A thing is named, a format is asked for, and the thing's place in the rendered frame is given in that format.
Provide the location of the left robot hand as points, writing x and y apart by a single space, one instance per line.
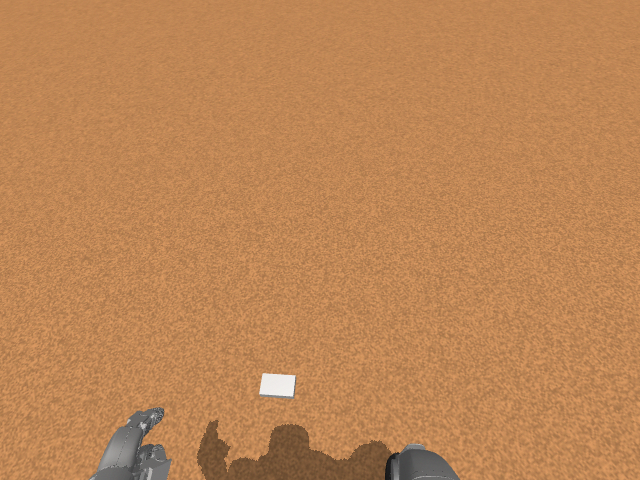
124 449

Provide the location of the small box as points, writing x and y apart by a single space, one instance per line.
278 386

